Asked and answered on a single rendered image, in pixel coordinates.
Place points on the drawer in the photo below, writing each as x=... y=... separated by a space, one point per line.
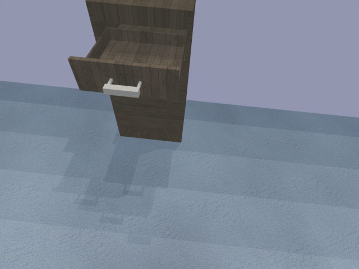
x=129 y=56

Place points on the cabinet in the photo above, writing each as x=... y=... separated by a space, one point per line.
x=143 y=117

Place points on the handle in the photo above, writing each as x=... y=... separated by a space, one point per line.
x=119 y=90

